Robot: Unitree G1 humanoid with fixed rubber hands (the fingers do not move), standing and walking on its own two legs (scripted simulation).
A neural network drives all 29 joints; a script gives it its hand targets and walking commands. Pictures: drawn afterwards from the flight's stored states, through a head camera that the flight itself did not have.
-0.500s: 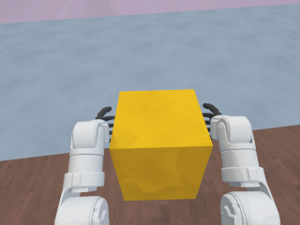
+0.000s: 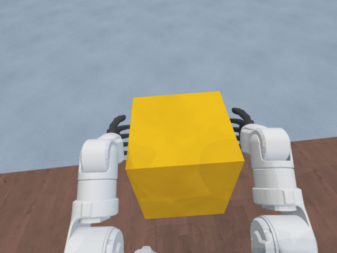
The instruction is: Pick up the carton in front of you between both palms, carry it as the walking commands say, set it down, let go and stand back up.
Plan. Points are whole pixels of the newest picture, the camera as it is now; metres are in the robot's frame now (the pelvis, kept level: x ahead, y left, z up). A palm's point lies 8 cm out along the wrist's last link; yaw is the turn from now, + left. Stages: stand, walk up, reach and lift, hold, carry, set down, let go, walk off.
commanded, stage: carry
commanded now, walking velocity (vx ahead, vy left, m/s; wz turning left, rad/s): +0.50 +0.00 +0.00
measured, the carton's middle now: (180, 158) +0.35 +0.01 +0.03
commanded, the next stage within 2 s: none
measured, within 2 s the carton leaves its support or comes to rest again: neither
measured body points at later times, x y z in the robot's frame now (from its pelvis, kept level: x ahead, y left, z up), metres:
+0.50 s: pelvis +0.27 +0.05 -0.04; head +0.32 +0.07 +0.41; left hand +0.63 +0.19 +0.02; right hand +0.61 -0.11 +0.03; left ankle +0.21 +0.10 -0.77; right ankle +0.35 -0.10 -0.71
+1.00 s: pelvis +0.57 +0.01 -0.09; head +0.61 +0.00 +0.36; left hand +0.92 +0.19 +0.00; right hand +0.95 -0.11 +0.00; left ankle +0.64 +0.18 -0.75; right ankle +0.53 -0.02 -0.82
